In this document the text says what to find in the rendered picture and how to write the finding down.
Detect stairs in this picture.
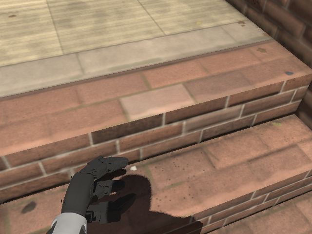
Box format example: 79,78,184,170
0,73,312,234

